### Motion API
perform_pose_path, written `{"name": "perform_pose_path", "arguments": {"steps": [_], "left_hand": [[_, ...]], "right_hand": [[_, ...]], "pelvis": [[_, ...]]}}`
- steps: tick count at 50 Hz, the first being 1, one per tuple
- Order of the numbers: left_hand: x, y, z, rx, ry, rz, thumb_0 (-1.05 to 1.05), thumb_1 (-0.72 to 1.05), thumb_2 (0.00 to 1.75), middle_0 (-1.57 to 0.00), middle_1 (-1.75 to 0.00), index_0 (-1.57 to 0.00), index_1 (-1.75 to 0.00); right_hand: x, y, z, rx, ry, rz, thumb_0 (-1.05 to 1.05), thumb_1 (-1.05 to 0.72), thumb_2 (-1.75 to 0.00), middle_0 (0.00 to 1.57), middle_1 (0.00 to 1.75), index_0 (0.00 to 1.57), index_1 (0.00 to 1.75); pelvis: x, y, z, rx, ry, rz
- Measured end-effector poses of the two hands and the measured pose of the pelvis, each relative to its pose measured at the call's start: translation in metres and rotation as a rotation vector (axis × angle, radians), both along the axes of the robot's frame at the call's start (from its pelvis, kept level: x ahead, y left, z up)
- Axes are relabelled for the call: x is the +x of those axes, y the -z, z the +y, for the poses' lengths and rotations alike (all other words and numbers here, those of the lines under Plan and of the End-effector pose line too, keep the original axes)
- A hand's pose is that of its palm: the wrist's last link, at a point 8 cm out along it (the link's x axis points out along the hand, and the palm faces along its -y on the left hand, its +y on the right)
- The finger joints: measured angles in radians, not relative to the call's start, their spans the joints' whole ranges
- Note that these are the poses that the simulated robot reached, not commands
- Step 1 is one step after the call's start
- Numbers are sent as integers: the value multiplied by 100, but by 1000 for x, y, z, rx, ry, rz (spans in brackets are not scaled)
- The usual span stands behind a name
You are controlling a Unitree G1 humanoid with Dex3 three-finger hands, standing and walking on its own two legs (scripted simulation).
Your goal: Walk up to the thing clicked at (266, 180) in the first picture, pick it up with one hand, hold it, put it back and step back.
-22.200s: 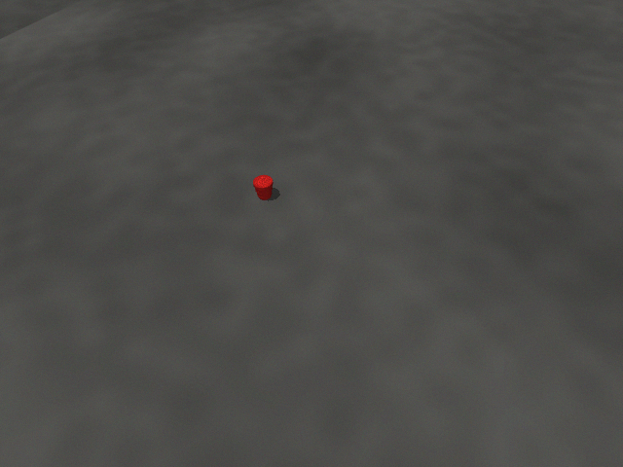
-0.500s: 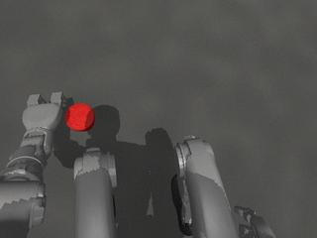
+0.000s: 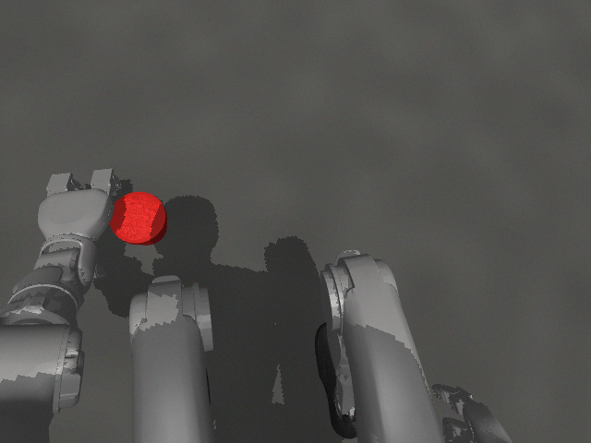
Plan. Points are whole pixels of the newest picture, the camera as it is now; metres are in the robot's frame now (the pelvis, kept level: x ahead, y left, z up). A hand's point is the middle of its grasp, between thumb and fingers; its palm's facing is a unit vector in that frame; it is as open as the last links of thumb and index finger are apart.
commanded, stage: approach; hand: left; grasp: from above
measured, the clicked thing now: (143, 223) +0.45 +0.21 -0.29
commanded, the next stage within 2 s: rest palm in 0.86 s
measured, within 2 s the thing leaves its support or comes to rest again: neither
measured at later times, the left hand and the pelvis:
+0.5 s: hand (143, 197) +0.46 +0.18 -0.18, palm faces -0.41 -0.03 -0.91, open 13.9 cm; pelvis +0.00 +0.00 +0.00, yaw -1 degrees
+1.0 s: hand (134, 213) +0.44 +0.20 -0.19, palm faces -0.40 -0.06 -0.91, open 13.6 cm; pelvis +0.00 +0.00 -0.01, yaw -1 degrees
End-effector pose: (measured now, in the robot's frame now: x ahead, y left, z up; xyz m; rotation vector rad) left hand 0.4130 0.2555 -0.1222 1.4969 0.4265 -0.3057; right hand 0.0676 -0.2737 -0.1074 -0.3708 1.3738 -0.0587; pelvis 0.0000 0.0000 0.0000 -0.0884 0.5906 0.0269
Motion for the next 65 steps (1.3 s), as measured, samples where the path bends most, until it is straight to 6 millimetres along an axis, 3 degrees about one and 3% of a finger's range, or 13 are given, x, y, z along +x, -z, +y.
{"name": "perform_pose_path", "arguments": {"steps": [6,15,20,25,33,38,44,50,58,65], "left_hand": [[9,5,-14,2,36,0,0,-53,101,-8,-104,-9,-104],[49,4,-69,-23,117,-70,0,-50,98,-8,-107,-10,-105],[61,-2,-84,-1,85,-87,0,-49,97,-8,-107,-10,-105],[54,-5,-73,32,0,-44,0,-50,97,-8,-106,-10,-105],[16,-4,-31,27,-87,51,0,-52,98,-8,-106,-9,-105],[6,-2,-32,-10,-8,63,0,-53,99,-8,-107,-9,-106],[14,6,-49,-40,87,19,0,-51,103,-10,-109,-11,-109],[34,14,-53,-33,66,-60,0,-49,102,-10,-110,-11,-109],[36,27,-42,34,2,4,0,-50,99,-8,-105,-9,-104],[35,48,-39,-20,-18,56,0,-50,98,-8,-104,-9,-103]], "right_hand": [[-6,0,1,-5,-5,14,0,-92,-89,21,30,20,30],[-27,-6,0,-19,21,41,0,-92,-89,21,30,20,30],[-42,-5,4,25,50,62,0,-92,-89,20,30,20,30],[-50,2,10,88,67,76,0,-92,-89,20,30,20,30],[-40,12,11,129,36,74,0,-92,-89,21,30,20,30],[-25,8,2,82,7,51,0,-92,-89,21,30,20,30],[-11,-4,-13,-1,-30,15,0,-92,-89,20,30,20,30],[-13,-11,-19,-43,-37,4,0,-92,-89,20,30,20,30],[-30,1,-2,33,-33,69,0,-92,-90,20,30,20,30],[-47,11,17,96,-43,125,0,-91,-89,20,30,20,30]], "pelvis": [[0,3,0,0,-1,4],[0,6,1,-8,5,16],[2,4,1,-5,14,24],[2,1,-1,4,21,24],[-1,0,-6,23,8,2],[-3,0,-6,19,3,-7],[-3,3,-5,11,2,-12],[-2,10,-3,-3,7,-12],[2,13,1,-11,14,5],[3,20,2,-20,18,-10]]}}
